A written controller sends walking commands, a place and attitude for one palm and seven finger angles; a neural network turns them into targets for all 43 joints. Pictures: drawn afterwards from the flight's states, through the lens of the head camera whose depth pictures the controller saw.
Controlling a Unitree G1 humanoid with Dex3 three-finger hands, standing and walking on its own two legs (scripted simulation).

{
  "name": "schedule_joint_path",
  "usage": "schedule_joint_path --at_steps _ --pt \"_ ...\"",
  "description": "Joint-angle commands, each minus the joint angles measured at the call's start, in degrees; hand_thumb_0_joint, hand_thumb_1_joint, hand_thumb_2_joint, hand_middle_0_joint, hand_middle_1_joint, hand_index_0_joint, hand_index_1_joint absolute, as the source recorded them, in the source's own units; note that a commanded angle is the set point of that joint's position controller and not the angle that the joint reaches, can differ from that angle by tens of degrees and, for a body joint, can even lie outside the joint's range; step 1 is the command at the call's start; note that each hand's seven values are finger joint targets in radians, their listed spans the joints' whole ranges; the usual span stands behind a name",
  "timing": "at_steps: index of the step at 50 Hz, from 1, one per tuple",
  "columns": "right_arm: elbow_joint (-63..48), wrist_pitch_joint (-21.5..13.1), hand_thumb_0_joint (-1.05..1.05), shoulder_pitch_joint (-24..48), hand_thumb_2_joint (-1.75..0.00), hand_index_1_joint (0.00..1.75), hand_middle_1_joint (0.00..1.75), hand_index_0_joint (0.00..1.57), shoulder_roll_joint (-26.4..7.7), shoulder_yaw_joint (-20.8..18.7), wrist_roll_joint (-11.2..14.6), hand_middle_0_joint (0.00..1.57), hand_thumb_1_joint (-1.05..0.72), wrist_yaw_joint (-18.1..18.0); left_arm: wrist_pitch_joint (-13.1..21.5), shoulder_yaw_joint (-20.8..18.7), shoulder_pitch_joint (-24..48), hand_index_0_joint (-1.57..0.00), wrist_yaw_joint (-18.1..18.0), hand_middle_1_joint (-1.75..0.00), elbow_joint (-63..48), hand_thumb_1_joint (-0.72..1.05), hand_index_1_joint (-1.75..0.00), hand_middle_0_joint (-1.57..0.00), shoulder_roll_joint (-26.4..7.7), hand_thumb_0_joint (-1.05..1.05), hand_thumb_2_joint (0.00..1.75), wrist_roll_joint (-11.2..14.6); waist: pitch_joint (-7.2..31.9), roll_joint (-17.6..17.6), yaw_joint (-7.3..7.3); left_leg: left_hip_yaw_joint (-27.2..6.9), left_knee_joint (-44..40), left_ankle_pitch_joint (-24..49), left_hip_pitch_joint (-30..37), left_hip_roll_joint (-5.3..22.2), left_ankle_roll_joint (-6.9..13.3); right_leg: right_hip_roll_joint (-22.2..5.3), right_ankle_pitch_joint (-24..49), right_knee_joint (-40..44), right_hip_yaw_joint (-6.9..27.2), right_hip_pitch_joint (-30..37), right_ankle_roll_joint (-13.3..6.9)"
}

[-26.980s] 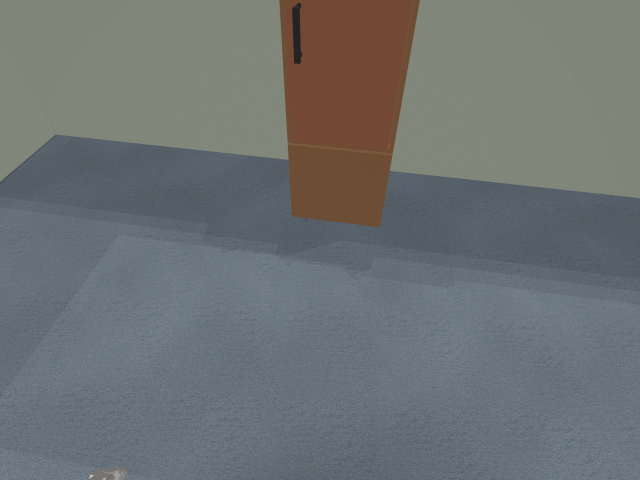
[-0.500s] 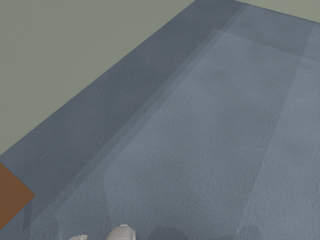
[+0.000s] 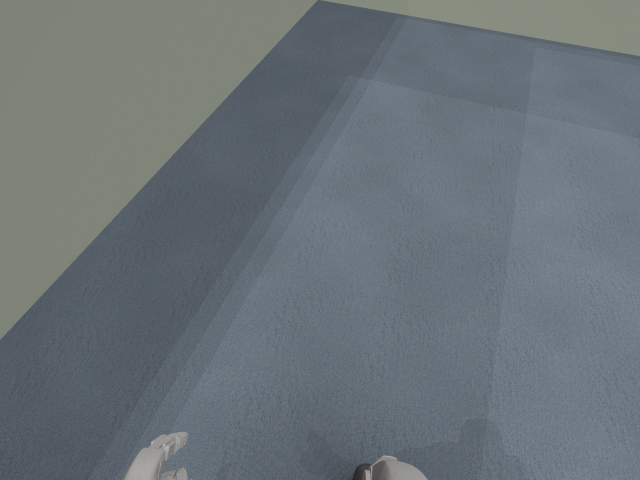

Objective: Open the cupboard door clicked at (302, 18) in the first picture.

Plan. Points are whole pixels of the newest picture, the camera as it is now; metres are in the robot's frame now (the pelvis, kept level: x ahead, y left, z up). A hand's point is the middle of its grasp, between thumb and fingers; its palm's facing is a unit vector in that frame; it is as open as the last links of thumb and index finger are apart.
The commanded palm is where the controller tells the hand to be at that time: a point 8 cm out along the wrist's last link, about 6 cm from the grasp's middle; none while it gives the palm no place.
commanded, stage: walk to a spot facing it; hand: left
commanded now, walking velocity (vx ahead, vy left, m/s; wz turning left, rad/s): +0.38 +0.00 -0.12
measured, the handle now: out of the picture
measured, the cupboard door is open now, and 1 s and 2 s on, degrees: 52 52 52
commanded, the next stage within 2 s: turn to face it in 0.50 s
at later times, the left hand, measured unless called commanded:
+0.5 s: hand (208, 433) +0.21 +0.18 -0.18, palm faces +0.03 -0.98 -0.17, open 7.3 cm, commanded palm none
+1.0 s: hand (252, 265) +0.50 +0.14 -0.16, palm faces +0.17 -0.97 -0.18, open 7.3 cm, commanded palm none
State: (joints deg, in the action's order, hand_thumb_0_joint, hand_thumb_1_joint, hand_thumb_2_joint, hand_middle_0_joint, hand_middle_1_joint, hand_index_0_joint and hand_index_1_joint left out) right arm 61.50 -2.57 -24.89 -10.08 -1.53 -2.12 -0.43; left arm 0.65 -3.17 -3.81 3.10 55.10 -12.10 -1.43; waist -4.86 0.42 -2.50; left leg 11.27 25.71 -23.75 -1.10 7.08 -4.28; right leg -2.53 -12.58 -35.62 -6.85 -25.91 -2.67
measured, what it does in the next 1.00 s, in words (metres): walks ahead: right foot, then left foot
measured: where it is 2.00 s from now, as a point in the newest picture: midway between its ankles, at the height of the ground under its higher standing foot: (357, 357)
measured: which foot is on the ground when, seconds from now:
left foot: down 0.00-0.02, up 0.04-0.40, down 0.42-0.76, up 0.78-1.00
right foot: up 0.00-0.00, down 0.02-0.42, up 0.44-0.74, down 0.76-1.00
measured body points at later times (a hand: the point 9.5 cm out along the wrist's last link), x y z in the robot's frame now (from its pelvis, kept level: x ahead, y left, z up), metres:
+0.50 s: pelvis +0.25 +0.00 -0.01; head +0.28 +0.01 +0.44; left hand +0.21 +0.23 -0.17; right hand +0.36 -0.24 -0.14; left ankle +0.32 +0.11 -0.73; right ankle +0.13 -0.10 -0.66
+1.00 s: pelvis +0.43 -0.05 +0.00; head +0.46 -0.03 +0.45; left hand +0.49 +0.19 -0.15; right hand +0.48 -0.29 -0.14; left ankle +0.43 +0.07 -0.71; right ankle +0.44 -0.17 -0.73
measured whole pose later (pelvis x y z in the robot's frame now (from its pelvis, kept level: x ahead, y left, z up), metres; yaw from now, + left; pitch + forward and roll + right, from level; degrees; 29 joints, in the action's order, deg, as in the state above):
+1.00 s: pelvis +0.43 -0.05 +0.00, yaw +9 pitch +1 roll +1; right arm 58.6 1.8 -14.9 -10.0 -2.8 -0.7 0.8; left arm 1.2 -3.3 -8.2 -1.0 55.9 -10.3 -1.1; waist -3.5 -2.8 -1.6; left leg 8.0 42.1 -21.1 -22.4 3.4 -3.0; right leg -9.0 -17.8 -32.8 -14.5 -14.3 1.1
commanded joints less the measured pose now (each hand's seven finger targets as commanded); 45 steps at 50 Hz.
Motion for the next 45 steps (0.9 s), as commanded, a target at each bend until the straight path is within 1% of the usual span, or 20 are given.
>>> schedule_joint_path --at_steps 1,2,3,5,7,11,16,19,20,21,22,25,29,32,35,36,38,39,41,45 --pt "-6.3 -1.2 0.0 3.5 -0.9 0.3 0.3 0.2 -4.6 -1.0 2.2 0.2 -0.9 0.2 1.9 -4.6 -27.0 -0.2 -2.2 -0.3 4.9 0.9 -0.3 -0.2 -15.3 0.0 0.9 0.6 14.6 -18.6 12.41 -0.9 43.5 -11.0 -36.3 -4.6 2.7 -23.5 -9.6 20.5 39.8 42.8 -13.1" --pt "-6.4 -1.0 0.0 7.9 -0.9 0.3 0.3 0.2 -5.9 -1.7 1.7 0.2 -0.9 0.2 1.5 -4.3 -23.1 -0.2 -2.8 -0.3 4.3 0.9 -0.3 -0.2 -15.0 0.0 0.9 1.2 9.1 -12.2 11.59 -7.7 49.2 -9.3 -40.9 -0.7 3.2 -23.1 -13.7 22.7 38.5 36.2 -13.9" --pt "-6.4 -1.0 0.0 10.1 -0.9 0.3 0.3 0.2 -5.5 -2.0 1.5 0.2 -0.9 0.1 1.5 -3.4 -17.9 -0.2 -3.1 -0.3 2.7 0.9 -0.3 -0.2 -11.5 0.0 0.9 1.1 4.8 -11.5 8.99 -10.1 48.9 -3.0 -41.4 1.8 3.2 -20.5 -11.4 23.1 32.8 28.6 -11.9" --pt "-4.1 0.1 0.0 7.4 -0.9 0.3 0.3 0.2 -4.3 -1.9 0.7 0.2 -0.9 0.3 2.2 -1.7 -11.2 -0.2 -3.4 -0.3 1.0 0.9 -0.3 -0.2 -6.2 0.0 0.9 0.7 2.9 -8.4 3.77 -10.4 40.3 1.5 -32.4 4.2 2.4 -16.5 -4.7 24.4 20.7 16.0 -9.2" --pt "-2.4 1.0 0.0 3.7 -0.9 0.3 0.3 0.2 -1.9 -1.8 0.6 0.2 -0.9 0.7 2.9 -1.7 -9.7 -0.2 -3.3 -0.3 1.2 0.9 -0.3 -0.2 -5.5 0.0 0.9 0.2 3.2 -6.6 1.26 -8.0 32.3 3.4 -26.6 3.1 2.0 -13.7 -2.7 25.4 14.6 11.5 -8.4" --pt "-4.3 1.0 0.0 8.1 -0.9 0.3 0.3 0.2 -0.8 -2.0 0.6 0.2 -0.9 1.8 4.0 -1.8 -12.6 -0.2 -2.8 -0.3 3.5 0.9 -0.3 -0.2 -5.2 0.0 0.9 0.3 0.7 -4.5 1.89 -6.2 21.4 10.1 -27.8 1.5 1.6 -12.0 -2.0 27.3 12.5 13.5 -8.2" --pt "-7.7 -0.4 0.0 16.8 -0.9 0.3 0.3 0.2 -2.2 -2.0 0.9 0.2 -0.9 2.2 4.5 -1.5 -17.5 -0.2 -2.9 -0.3 6.2 0.9 -0.3 -0.2 -6.2 0.0 0.9 0.5 1.8 -5.0 4.05 -5.2 10.5 11.4 -28.4 -0.6 2.8 -12.6 13.3 21.7 12.0 24.6 -7.2" --pt "-5.2 -1.1 0.0 10.2 -0.9 0.3 0.3 0.2 -4.4 -2.2 0.6 0.2 -0.9 1.3 4.3 -1.4 -16.5 -0.2 -3.1 -0.3 6.5 0.9 -0.3 -0.2 -6.0 0.0 0.9 0.8 3.7 -3.9 -0.42 -2.4 2.5 14.8 -12.8 -4.1 4.7 -9.0 26.9 9.8 6.6 20.7 -4.1" --pt "-2.9 -1.5 0.0 2.1 -0.9 0.3 0.3 0.2 -8.0 -3.1 0.2 0.2 -0.9 0.7 4.2 -1.2 -16.1 -0.2 -3.0 -0.3 5.7 0.9 -0.3 -0.2 -4.7 0.0 0.9 0.9 7.8 1.5 -3.97 -8.5 1.3 16.9 1.7 0.2 7.8 -6.2 24.5 -2.6 4.3 11.2 -1.6" --pt "-1.2 -1.5 0.0 -5.7 -0.9 0.3 0.3 0.2 -14.2 -4.5 -0.6 0.2 -0.9 0.0 4.1 -0.6 -18.2 -0.2 -2.7 -0.3 4.3 0.9 -0.3 -0.2 -2.0 0.0 0.9 1.1 14.1 12.9 -5.6 -27.7 -0.1 17.0 15.4 14.7 14.4 0.8 2.4 -20.4 0.0 -4.0 1.1" --pt "-0.7 -0.8 0.0 -9.8 -0.9 0.3 0.3 0.2 -16.0 -4.6 -0.4 0.2 -0.9 -0.4 4.5 -0.2 -13.9 -0.2 -2.6 -0.3 1.7 0.9 -0.3 -0.2 -1.9 0.0 0.9 0.9 13.7 12.7 -7.11 -38.5 -7.6 16.6 13.3 22.5 19.4 3.6 -19.6 -34.6 3.2 -9.6 1.0" --pt "-3.8 -1.4 0.0 2.5 -0.9 0.3 0.3 0.2 -8.8 -2.8 -0.1 0.2 -0.9 -0.6 3.2 -0.9 -8.8 -0.2 -2.1 -0.3 1.5 0.9 -0.3 -0.2 -1.4 0.0 0.9 0.1 1.6 6.1 -1.28 -28.5 -14.2 5.9 -6.9 17.4 14.3 -3.7 -8.3 -40.4 8.7 -13.5 1.5" --pt "-3.9 -2.1 0.0 7.0 -0.9 0.3 0.3 0.2 -7.4 -2.1 0.3 0.2 -0.9 -0.6 0.9 -0.6 -12.1 -0.2 -1.2 -0.3 2.5 0.9 -0.3 -0.2 1.3 0.0 0.9 0.1 2.9 8.1 2.86 -9.3 -14.7 16.6 -13.0 11.0 11.0 -4.9 -3.5 -20.1 5.0 -2.8 2.9" --pt "-3.3 -1.2 0.0 6.4 -0.9 0.3 0.3 0.2 -7.4 -2.2 0.4 0.2 -0.9 -0.6 1.2 -0.2 -10.3 -0.2 -1.4 -0.3 2.3 0.9 -0.3 -0.2 1.6 0.0 0.9 -0.1 2.1 4.5 2.29 -8.6 -12.0 18.4 -16.0 8.6 11.4 -2.6 -0.1 -6.1 0.7 5.6 3.8" --pt "-2.8 -0.1 0.0 7.7 -0.9 0.3 0.3 0.2 -7.3 -2.0 0.9 0.2 -0.9 -0.5 1.5 -0.6 -14.2 -0.2 -1.9 -0.3 3.8 0.9 -0.3 -0.2 -1.2 0.0 0.9 -0.2 4.0 3.1 4.72 -7.9 -4.2 11.8 -19.3 4.2 8.5 -0.6 4.9 3.7 -1.2 17.5 4.4" --pt "-3.0 0.1 0.0 8.0 -0.9 0.3 0.3 0.2 -6.0 -1.8 1.1 0.2 -0.9 -0.2 2.0 -1.2 -15.7 -0.2 -2.2 -0.3 4.0 0.9 -0.3 -0.2 -4.1 0.0 0.9 -0.2 4.1 -0.3 5.68 -6.7 0.4 6.5 -23.2 0.8 6.3 -3.7 4.7 7.5 3.4 21.9 3.6" --pt "-4.9 1.2 0.0 6.3 -0.9 0.3 0.3 0.2 -3.1 -1.4 1.4 0.2 -0.9 0.3 1.9 -2.9 -20.7 -0.2 -3.0 -0.3 4.3 0.9 -0.3 -0.2 -13.5 0.0 0.9 -0.1 8.2 -15.5 7.55 -2.3 21.7 -13.7 -30.5 -6.3 2.7 -23.9 4.7 19.0 22.3 27.2 -4.9" --pt "-5.4 1.6 0.0 8.5 -0.9 0.3 0.3 0.2 -3.6 -1.8 1.6 0.2 -0.9 0.0 1.8 -3.2 -20.3 -0.2 -3.6 -0.3 3.8 0.9 -0.3 -0.2 -13.2 0.0 0.9 0.0 9.2 -18.0 8.69 -6.4 33.3 -15.3 -31.2 -4.6 2.8 -25.6 6.3 20.5 25.3 25.8 -7.9" --pt "-5.4 2.0 0.0 10.1 -0.9 0.3 0.3 0.2 -4.6 -2.3 1.9 0.2 -0.9 -0.1 1.2 -2.6 -14.3 -0.2 -4.7 -0.3 2.2 0.9 -0.3 -0.2 -9.0 0.0 0.9 0.2 7.3 -17.5 6.05 -10.0 40.5 -9.4 -33.5 -1.0 2.5 -23.9 16.8 18.1 16.3 23.5 -7.7" --pt "-5.5 3.2 0.0 9.5 -0.9 0.3 0.3 0.2 -1.0 -1.2 1.5 0.2 -0.9 1.0 1.2 -2.3 -9.0 -0.2 -4.6 -0.3 -0.4 0.9 -0.3 -0.2 -7.7 0.0 0.9 -0.2 6.5 -10.8 3.18 -5.6 24.7 -3.8 -25.0 -1.7 1.4 -20.0 24.3 14.2 1.8 16.5 -3.7"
